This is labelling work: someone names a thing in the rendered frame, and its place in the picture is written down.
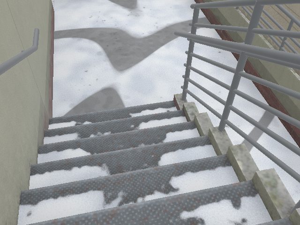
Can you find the stairs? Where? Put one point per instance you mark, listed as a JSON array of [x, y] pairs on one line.
[[137, 165]]

